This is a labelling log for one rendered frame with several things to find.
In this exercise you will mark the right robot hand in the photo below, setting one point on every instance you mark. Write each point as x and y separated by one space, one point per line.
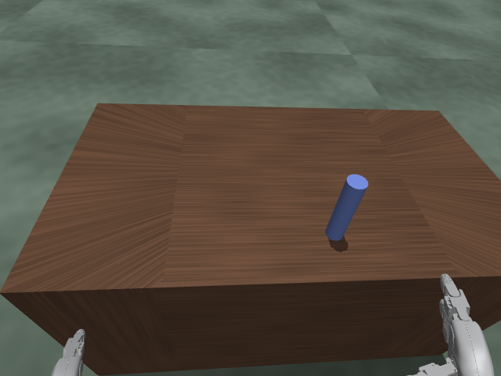
468 353

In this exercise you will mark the left robot hand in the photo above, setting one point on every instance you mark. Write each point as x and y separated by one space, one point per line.
71 364

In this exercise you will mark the can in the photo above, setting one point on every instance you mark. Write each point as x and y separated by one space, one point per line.
353 190

